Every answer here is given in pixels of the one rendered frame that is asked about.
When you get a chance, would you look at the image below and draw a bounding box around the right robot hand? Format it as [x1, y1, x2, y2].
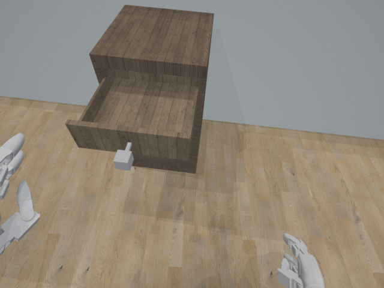
[278, 233, 325, 288]

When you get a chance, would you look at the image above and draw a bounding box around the handle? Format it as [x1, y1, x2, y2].
[113, 142, 134, 171]

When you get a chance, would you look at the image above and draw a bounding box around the left robot hand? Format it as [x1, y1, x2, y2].
[0, 133, 40, 255]

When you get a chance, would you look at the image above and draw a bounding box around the drawer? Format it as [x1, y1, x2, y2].
[65, 68, 200, 161]

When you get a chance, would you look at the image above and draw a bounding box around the cabinet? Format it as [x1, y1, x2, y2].
[89, 5, 214, 173]

